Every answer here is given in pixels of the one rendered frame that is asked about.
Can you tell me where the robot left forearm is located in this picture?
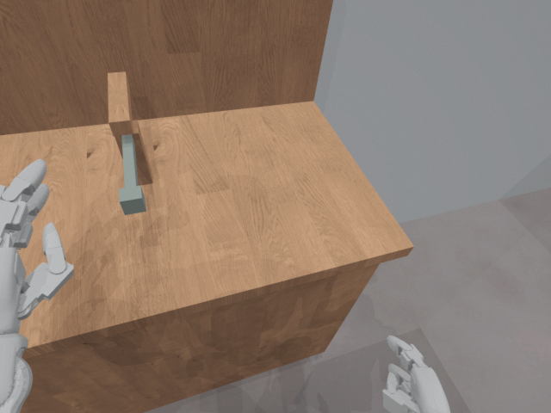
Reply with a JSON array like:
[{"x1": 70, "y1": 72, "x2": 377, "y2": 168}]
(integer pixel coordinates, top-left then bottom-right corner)
[{"x1": 0, "y1": 333, "x2": 33, "y2": 413}]

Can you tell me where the robot left hand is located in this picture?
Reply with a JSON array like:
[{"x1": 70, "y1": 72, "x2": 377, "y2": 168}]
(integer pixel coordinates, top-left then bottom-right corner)
[{"x1": 0, "y1": 159, "x2": 74, "y2": 335}]

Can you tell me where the robot right hand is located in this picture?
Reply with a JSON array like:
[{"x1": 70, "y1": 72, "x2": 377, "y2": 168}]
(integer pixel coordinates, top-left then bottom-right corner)
[{"x1": 382, "y1": 336, "x2": 450, "y2": 413}]

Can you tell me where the tap lever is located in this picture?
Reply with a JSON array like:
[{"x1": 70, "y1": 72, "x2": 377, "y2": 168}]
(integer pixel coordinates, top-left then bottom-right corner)
[{"x1": 119, "y1": 134, "x2": 146, "y2": 215}]

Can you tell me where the counter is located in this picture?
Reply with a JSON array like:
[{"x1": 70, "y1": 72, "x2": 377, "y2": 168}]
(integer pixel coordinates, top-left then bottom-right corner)
[{"x1": 0, "y1": 0, "x2": 414, "y2": 413}]

